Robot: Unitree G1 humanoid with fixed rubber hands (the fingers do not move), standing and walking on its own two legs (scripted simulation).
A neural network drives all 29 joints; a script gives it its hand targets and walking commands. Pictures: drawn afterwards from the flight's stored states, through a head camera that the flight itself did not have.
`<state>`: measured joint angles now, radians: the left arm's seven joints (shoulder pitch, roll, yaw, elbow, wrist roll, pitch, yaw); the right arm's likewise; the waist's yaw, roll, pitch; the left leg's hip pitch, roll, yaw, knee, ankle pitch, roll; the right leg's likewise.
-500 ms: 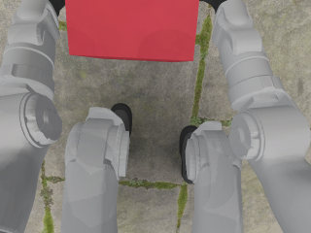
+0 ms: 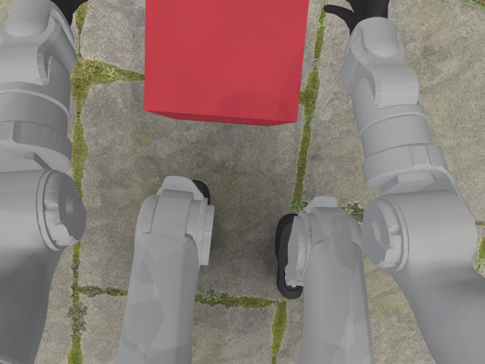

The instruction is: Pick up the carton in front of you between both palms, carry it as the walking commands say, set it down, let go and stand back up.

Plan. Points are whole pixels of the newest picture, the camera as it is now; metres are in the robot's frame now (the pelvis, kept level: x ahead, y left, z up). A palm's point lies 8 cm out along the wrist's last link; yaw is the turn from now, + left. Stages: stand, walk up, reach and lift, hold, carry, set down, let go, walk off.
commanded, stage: set down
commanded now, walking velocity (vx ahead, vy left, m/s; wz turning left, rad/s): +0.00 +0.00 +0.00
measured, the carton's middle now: (225, 61) +0.52 +0.10 -0.29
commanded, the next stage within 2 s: let go in 0.78 s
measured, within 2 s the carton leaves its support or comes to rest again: neither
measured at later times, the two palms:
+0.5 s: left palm out of the picture +0.51 +0.32 +0.02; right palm out of the picture +0.56 -0.07 +0.02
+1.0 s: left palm out of the picture +0.47 +0.32 +0.14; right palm out of the picture +0.52 -0.09 +0.14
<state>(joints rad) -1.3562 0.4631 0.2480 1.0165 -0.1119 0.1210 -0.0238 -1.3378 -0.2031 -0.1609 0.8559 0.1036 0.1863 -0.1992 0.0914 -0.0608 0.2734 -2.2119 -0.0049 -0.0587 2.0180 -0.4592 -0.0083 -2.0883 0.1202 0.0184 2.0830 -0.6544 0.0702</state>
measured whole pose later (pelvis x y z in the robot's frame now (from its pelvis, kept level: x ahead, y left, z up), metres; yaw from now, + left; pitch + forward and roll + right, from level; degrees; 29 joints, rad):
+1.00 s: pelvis +0.05 +0.02 +0.25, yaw +2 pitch +42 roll -4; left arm -0.88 0.32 0.33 0.78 0.11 0.14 -0.12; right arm -0.83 -0.08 -0.25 0.65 -0.11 0.18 -0.12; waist 0.05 -0.03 -0.05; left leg -1.51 -0.02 -0.04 1.04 -0.26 0.02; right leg -1.40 0.05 0.06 1.06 -0.39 0.06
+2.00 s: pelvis +0.14 -0.01 +0.36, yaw +5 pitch -4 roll +1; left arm 0.22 0.21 0.05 0.41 0.02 0.13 -0.08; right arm 0.21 -0.20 -0.04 0.44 -0.02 0.11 0.07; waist 0.00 -0.04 0.10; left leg -0.13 -0.02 -0.05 0.41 -0.21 -0.02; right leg -0.04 0.02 0.06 0.44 -0.33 -0.01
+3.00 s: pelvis +0.14 +0.01 +0.36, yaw +4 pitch -1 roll +0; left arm 0.21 0.37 0.01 0.82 0.03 0.00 0.03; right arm 0.13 -0.34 -0.02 0.92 -0.03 -0.01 -0.02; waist 0.00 -0.03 0.01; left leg -0.19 -0.02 -0.01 0.45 -0.24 0.01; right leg -0.08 0.01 0.10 0.42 -0.31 0.02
